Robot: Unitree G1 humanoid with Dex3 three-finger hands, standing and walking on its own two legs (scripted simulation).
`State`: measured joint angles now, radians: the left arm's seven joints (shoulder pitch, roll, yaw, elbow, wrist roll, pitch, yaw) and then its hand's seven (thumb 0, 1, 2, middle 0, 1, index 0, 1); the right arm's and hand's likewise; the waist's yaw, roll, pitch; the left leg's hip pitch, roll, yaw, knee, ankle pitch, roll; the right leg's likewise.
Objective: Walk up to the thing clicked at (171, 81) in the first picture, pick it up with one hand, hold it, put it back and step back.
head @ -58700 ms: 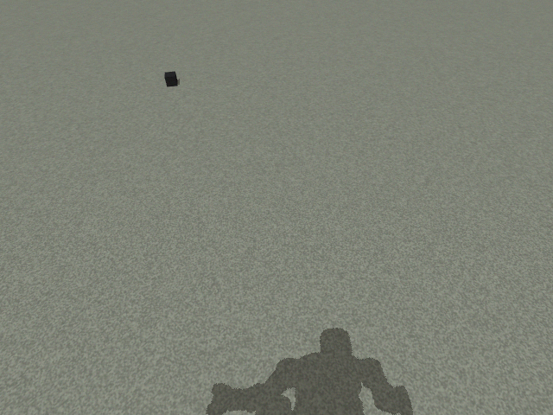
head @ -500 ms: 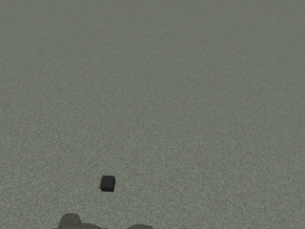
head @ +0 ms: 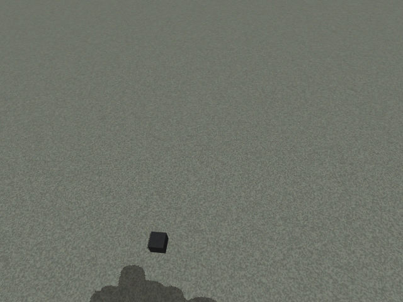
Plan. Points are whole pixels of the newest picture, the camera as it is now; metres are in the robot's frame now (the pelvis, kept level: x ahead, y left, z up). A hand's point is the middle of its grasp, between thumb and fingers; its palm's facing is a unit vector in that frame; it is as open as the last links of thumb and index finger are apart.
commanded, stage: walk up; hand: left
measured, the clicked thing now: (158, 242) +0.50 +0.26 -0.73
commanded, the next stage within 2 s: stand in 0.72 s
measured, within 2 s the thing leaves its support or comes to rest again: neither
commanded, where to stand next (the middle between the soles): +0.11 +0.02 m, yaw -1 degrees
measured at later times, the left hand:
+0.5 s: hand out of the picture +0.11 +0.29 -0.14, palm faces -0.03 -0.92 -0.40, open 7.4 cm
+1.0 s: hand out of the picture +0.10 +0.25 -0.14, palm faces -0.05 -0.94 -0.34, open 7.4 cm
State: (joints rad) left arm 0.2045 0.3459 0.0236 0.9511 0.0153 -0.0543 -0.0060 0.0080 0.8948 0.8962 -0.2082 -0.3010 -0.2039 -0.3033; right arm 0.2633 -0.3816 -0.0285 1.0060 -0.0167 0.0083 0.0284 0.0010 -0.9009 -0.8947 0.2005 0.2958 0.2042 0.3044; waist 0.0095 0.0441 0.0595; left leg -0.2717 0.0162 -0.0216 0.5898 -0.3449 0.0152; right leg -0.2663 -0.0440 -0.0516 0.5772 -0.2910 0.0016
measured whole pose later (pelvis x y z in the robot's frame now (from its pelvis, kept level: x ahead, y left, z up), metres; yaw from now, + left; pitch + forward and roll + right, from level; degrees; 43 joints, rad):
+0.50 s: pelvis +0.02 +0.02 +0.00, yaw -1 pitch -3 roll +0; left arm 0.13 0.40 -0.01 1.07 0.00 -0.05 0.01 0.01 0.90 0.90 -0.20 -0.30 -0.20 -0.30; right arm 0.08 -0.36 -0.02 1.04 0.00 0.01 0.03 0.00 -0.90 -0.89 0.20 0.30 0.20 0.30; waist 0.01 0.01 0.05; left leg -0.19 0.01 0.01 0.53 -0.30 0.01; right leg -0.18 -0.05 -0.01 0.50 -0.28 0.04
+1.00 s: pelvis +0.01 +0.01 +0.02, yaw -1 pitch -3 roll +0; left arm 0.07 0.35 -0.01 1.14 0.00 -0.02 0.00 0.01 0.90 0.90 -0.20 -0.30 -0.20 -0.30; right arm 0.06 -0.35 -0.01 1.13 0.00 0.00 0.01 0.00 -0.90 -0.89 0.20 0.30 0.20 0.30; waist -0.01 0.01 0.07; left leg -0.11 0.02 0.00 0.33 -0.18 -0.02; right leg -0.12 -0.03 -0.02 0.34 -0.18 0.02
